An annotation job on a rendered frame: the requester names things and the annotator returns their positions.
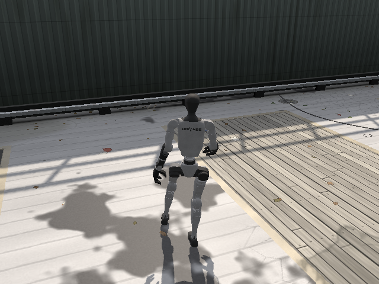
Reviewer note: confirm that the robot right hand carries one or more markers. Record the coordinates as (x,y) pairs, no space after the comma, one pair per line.
(207,150)

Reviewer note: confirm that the left robot upper arm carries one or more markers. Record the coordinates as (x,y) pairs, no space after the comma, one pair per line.
(172,124)

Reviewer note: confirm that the robot left hand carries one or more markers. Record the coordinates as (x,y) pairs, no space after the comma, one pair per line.
(156,175)

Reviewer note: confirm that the left robot forearm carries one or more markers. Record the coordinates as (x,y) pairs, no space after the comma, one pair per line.
(162,159)

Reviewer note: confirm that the right robot upper arm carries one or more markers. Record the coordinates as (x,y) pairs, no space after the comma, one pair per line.
(209,125)

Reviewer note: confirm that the right robot thigh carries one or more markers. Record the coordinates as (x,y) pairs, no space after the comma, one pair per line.
(199,184)

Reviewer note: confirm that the left robot thigh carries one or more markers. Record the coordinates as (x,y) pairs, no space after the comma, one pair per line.
(174,172)

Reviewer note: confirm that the right robot forearm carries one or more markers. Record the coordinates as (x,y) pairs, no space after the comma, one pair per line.
(213,151)

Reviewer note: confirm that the robot thigh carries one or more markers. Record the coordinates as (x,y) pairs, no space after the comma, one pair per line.
(174,172)
(199,184)

